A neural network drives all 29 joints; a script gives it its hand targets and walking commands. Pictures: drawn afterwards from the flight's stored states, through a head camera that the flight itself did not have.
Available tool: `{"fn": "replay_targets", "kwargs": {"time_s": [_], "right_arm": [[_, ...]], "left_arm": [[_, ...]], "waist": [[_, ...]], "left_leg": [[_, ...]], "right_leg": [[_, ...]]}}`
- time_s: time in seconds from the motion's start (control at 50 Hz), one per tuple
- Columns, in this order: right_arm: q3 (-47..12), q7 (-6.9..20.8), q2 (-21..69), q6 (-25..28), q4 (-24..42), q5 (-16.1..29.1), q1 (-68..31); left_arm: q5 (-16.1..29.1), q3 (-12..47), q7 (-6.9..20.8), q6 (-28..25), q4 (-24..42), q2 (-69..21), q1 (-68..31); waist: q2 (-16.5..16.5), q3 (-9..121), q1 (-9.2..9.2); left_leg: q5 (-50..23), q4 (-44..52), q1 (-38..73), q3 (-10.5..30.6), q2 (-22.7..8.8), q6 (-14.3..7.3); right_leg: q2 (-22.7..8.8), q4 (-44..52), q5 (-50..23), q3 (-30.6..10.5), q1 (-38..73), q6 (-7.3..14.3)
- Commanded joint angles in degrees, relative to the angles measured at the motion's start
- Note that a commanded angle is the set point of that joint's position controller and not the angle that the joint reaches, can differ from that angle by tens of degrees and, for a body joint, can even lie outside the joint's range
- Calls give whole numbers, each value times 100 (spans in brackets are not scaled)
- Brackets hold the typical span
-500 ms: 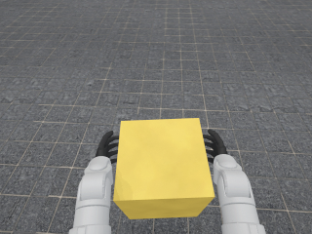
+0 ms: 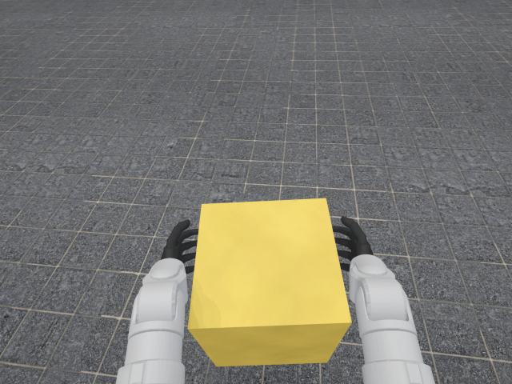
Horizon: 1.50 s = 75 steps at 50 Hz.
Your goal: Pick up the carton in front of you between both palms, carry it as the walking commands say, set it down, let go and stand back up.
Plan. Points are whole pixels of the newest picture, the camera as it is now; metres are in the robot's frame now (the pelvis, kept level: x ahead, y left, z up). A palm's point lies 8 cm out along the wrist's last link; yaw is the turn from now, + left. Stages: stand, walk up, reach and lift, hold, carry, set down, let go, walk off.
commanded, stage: set down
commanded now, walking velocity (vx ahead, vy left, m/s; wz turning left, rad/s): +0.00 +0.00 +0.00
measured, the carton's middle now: (267, 287) +0.28 +0.00 -0.05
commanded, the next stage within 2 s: none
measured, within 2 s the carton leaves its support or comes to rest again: neither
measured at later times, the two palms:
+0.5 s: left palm (185, 277) +0.32 +0.16 -0.08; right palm (333, 262) +0.35 -0.13 -0.09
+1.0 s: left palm (211, 291) +0.37 +0.14 -0.24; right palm (330, 279) +0.40 -0.16 -0.26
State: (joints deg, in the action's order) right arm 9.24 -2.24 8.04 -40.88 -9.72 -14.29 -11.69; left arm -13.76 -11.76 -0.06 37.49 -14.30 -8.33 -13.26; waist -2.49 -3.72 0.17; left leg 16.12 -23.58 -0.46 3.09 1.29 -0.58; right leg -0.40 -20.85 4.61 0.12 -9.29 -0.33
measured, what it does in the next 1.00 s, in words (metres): lowers itself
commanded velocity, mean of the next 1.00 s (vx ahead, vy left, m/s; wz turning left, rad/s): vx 0.00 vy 0.00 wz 0.00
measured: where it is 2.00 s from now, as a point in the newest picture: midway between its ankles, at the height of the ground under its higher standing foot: outside the picture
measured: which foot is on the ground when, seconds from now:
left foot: down 0.00-1.00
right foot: down 0.00-1.00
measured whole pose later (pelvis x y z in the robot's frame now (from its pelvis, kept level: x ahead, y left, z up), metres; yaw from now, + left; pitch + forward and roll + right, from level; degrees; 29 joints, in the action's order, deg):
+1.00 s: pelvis -0.04 -0.01 -0.17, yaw +8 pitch +40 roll +4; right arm 22.5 1.0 -0.4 -12.6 -38.6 -14.0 -45.0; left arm -10.4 -26.5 -6.2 10.5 -36.4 -8.5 -43.0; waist -3.3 11.4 -2.1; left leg 31.7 -79.6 -88.3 4.1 8.3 1.9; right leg 3.6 -76.2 20.2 -6.7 -96.1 -1.7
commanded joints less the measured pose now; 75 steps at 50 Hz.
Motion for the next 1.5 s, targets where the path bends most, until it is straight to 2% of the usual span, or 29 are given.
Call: {"fn": "replay_targets", "kwargs": {"time_s": [0.0, 0.08, 0.18, 0.26, 0.34, 0.38, 0.44, 0.54, 0.58, 0.62, 0.66, 0.7, 0.76, 0.82, 0.98, 1.22, 1.48], "right_arm": [[-3043, 1379, 5221, 254, 188, 1354, -2790], [-2595, 1473, 5469, 381, -568, 1208, -3703], [-1532, 1457, 5484, 728, -1939, 634, -4586], [-399, 1229, 4719, 1098, -2608, -8, -4670], [251, 1033, 3979, 1673, -2806, -538, -4508], [273, 973, 3821, 2019, -2876, -627, -4437], [-63, 945, 3963, 2602, -2906, -502, -4417], [-1365, 969, 4591, 3336, -2517, 108, -4981], [-1967, 964, 4721, 3453, -2190, 405, -5192], [-2299, 968, 4664, 3467, -1947, 576, -5305], [-2444, 1005, 4596, 3396, -1842, 660, -5310], [-2457, 1087, 4545, 3272, -1880, 680, -5334], [-2288, 1242, 4466, 3075, -2204, 649, -5465], [-1965, 1355, 4389, 2924, -2609, 572, -5640], [-1317, 1404, 4073, 2918, -3217, 457, -6110], [-1434, 1179, 3621, 2957, -3232, 826, -7122], [-1195, 1196, 3112, 2777, -3501, 918, -8256]], "left_arm": [[1170, 2898, 1331, -221, 85, -5109, -2793], [875, 2346, 1452, -445, -681, -5133, -3643], [212, 1169, 1575, -879, -1979, -4912, -4644], [-408, 52, 1351, -1165, -2606, -4253, -4630], [-737, -455, 1159, -1613, -2662, -3790, -4517], [-690, -396, 1111, -1911, -2588, -3736, -4503], [-445, 25, 1099, -2433, -2510, -3963, -4519], [232, 1267, 1044, -3186, -2265, -4591, -4939], [557, 1861, 954, -3316, -2004, -4764, -5091], [807, 2290, 833, -3335, -1772, -4856, -5167], [968, 2526, 730, -3257, -1653, -4956, -5170], [1012, 2559, 671, -3111, -1667, -5102, -5197], [953, 2365, 655, -2882, -1879, -5239, -5364], [837, 2056, 656, -2734, -2168, -5222, -5579], [716, 1550, 482, -2808, -2499, -4972, -6199], [1149, 1712, 81, -2956, -2317, -4593, -7430], [1199, 1231, 29, -2810, -2674, -4168, -8647]], "waist": [[49, 1126, 5], [74, 935, 72], [338, 996, 82], [359, 876, 102], [327, 1337, 9], [276, 1668, -39], [221, 2402, -83], [330, 4550, -48], [379, 5724, -43], [413, 6590, -98], [424, 6885, -148], [397, 6732, -197], [320, 6171, -274], [298, 5781, -312], [310, 5908, -397], [402, 6829, -625], [580, 6654, -806]], "left_leg": [[89, 1013, -2420, 428, 96, -273], [1063, 834, -2810, 336, 96, -386], [1146, 159, -2906, 225, 214, -325], [980, -339, -3377, 147, 300, -248], [569, -877, -4090, 51, 438, -112], [395, -1148, -4475, -4, 523, -72], [140, -1623, -5112, -30, 636, 34], [-412, -2484, -6293, -101, 778, 234], [-704, -2821, -6627, -141, 850, 316], [-896, -3141, -6837, -160, 889, 371], [-908, -3402, -6913, -172, 908, 397], [-669, -3588, -6961, -166, 919, 403], [3, -3794, -7229, -145, 924, 392], [391, -4024, -7659, -164, 933, 366], [468, -4811, -8551, -303, 1065, 407], [776, -6096, -9557, -618, 1285, 472], [1205, -7195, -10618, -804, 1360, 385]], "right_leg": [[515, -289, -143, -392, 2524, 51], [469, -378, 989, -458, 2284, 7], [332, -348, 1968, -783, 1706, -34], [354, -645, 1963, -813, 996, -68], [451, -1227, 1173, -689, 269, -9], [498, -1589, 556, -608, -63, 51], [516, -2171, -315, -564, -371, 93], [550, -3245, -1574, -557, -262, 27], [547, -3742, -2253, -552, -69, 3], [583, -4152, -2491, -466, -239, -18], [641, -4373, -2194, -349, -794, -44], [706, -4453, -1509, -234, -1582, -64], [748, -4548, -465, -134, -2737, -46], [752, -4712, 32, -100, -3501, -15], [768, -5452, 6, -75, -4531, -31], [776, -6564, 26, -7, -4932, -145], [655, -7447, 449, -15, -5489, -179]]}}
